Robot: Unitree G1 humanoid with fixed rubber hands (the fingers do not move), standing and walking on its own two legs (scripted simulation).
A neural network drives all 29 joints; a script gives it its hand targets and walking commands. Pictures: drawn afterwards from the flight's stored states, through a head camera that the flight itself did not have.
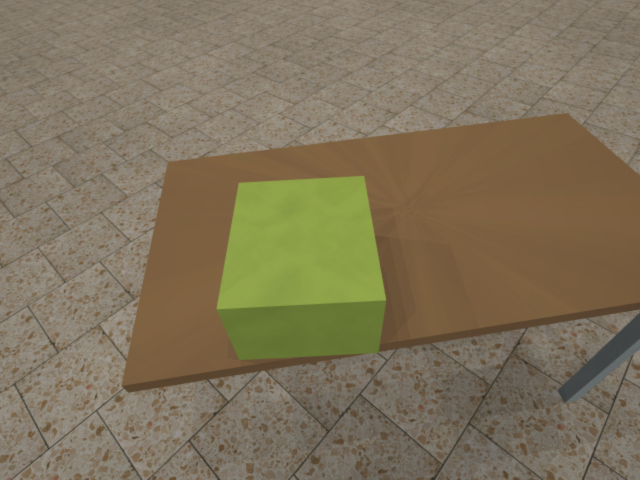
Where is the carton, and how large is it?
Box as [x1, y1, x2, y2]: [217, 176, 385, 359]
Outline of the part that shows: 363,176 244,182 238,184 217,303 217,311 239,359 378,352 385,305 385,296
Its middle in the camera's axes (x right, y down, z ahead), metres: -0.03 +0.05 +0.67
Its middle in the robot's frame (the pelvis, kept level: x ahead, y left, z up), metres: +0.48 +0.06 -0.04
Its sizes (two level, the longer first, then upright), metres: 0.270 0.230 0.155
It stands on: a table, 0.65 m high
